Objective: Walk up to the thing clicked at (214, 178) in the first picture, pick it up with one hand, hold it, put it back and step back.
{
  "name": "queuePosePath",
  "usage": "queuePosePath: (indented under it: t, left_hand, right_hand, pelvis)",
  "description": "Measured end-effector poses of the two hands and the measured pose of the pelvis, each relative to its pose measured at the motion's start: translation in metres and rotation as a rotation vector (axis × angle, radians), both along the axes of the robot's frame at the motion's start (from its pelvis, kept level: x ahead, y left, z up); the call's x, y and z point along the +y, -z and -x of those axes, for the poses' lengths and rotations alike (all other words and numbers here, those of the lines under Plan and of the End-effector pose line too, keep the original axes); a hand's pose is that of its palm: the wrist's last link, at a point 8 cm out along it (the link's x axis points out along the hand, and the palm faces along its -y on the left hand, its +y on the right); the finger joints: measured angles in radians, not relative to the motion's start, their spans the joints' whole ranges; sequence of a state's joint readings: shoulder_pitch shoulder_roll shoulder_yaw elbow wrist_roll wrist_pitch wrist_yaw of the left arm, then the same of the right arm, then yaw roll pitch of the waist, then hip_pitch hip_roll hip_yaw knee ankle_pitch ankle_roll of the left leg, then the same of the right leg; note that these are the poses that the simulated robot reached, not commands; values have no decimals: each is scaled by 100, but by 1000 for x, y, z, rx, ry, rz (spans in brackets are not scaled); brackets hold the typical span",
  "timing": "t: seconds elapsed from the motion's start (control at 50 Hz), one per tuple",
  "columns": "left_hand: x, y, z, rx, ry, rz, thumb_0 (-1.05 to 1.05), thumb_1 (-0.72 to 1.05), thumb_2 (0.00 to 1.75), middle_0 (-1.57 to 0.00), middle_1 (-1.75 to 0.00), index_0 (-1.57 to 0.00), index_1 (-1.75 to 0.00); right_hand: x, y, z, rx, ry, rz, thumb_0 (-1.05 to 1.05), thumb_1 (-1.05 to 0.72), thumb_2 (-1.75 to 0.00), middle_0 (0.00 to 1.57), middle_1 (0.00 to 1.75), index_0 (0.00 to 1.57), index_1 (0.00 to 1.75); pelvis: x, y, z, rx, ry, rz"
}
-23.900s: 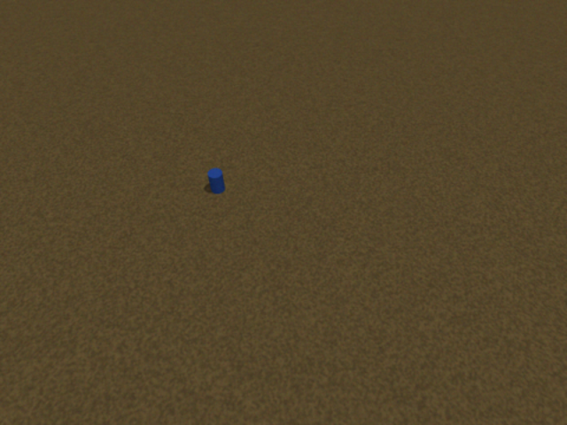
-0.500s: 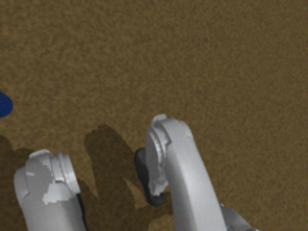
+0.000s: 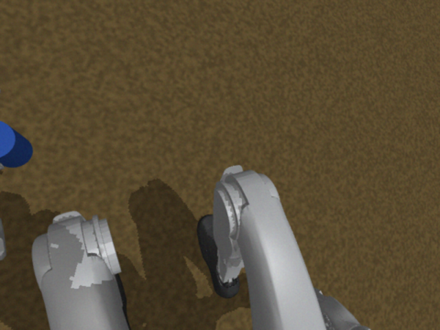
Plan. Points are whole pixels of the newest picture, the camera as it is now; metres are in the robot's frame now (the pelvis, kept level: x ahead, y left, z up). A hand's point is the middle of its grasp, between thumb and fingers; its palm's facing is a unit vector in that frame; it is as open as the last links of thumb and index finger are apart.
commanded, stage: withdraw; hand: left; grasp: from above
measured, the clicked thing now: (3, 145) +0.46 +0.27 -0.26
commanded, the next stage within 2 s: home in 0.76 s
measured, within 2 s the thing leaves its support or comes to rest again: neither
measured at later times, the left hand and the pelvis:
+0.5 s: hand out of the picture +0.43 +0.30 -0.05, palm faces -0.51 -0.08 -0.85, open 13.9 cm; pelvis -0.02 +0.00 +0.08, yaw +5 degrees
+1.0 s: hand out of the picture +0.47 +0.30 -0.08, palm faces -0.38 -0.05 -0.92, open 13.5 cm; pelvis -0.01 +0.00 +0.05, yaw +4 degrees
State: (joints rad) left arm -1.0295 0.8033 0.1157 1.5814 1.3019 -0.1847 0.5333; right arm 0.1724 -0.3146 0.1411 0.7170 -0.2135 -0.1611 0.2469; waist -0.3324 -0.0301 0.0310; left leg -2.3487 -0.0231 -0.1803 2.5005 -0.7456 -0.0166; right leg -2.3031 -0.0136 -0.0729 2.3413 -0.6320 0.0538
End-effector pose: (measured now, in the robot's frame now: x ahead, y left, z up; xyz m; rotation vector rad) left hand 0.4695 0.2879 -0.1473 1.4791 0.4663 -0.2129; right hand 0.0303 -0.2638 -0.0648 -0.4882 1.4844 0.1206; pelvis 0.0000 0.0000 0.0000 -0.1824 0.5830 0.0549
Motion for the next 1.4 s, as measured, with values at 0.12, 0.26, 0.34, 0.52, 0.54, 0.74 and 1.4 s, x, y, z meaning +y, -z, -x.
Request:
queuePosePath:
  t: [0.12, 0.26, 0.34, 0.52, 0.54, 0.74, 1.4]
  left_hand:
    - [10, -43, -5, -79, -15, -40, 0, -57, 103, -10, -105, -9, -106]
    - [22, -120, -1, -39, -59, -78, 0, -58, 105, -11, -105, -9, -107]
    - [23, -151, 8, 39, -52, -67, 0, -58, 105, -12, -105, -9, -107]
    - [16, -155, 31, 107, 37, 1, 0, -54, 103, -15, -101, -13, -104]
    - [15, -151, 32, 105, 49, 4, 0, -54, 102, -16, -101, -13, -103]
    - [8, -100, 16, 28, 92, -10, 0, -54, 102, -15, -101, -12, -103]
    - [5, -283, 146, -8, -348, 421, 0, 73, 89, -22, -34, -21, -35]
  right_hand:
    - [-1, 2, -5, -19, 69, -17, 0, -92, -91, 20, 30, 20, 30]
    - [-3, -12, -26, -80, 137, -30, 0, -92, -91, 21, 30, 20, 30]
    - [-5, -28, -37, -129, 136, -18, 0, -93, -91, 21, 30, 20, 30]
    - [-22, -58, -43, -167, 70, 84, 0, -92, -91, 21, 30, 20, 30]
    - [-24, -58, -42, -165, 65, 96, 0, -92, -91, 21, 30, 20, 30]
    - [-20, -35, -15, -110, 63, 140, 0, -92, -91, 20, 30, 20, 30]
    - [8, -160, -146, -462, 114, -33, 1, -90, -90, 20, 30, 20, 30]
  pelvis:
    - [0, -9, -2, 26, -11, -16]
    - [0, -43, 2, 45, -27, -44]
    - [-1, -64, 7, 37, -33, -53]
    - [-4, -79, 18, 11, -44, -63]
    - [-4, -77, 19, 9, -45, -62]
    - [-1, -42, 21, 7, -43, -45]
    - [-1, -193, 2, -31, -61, -94]
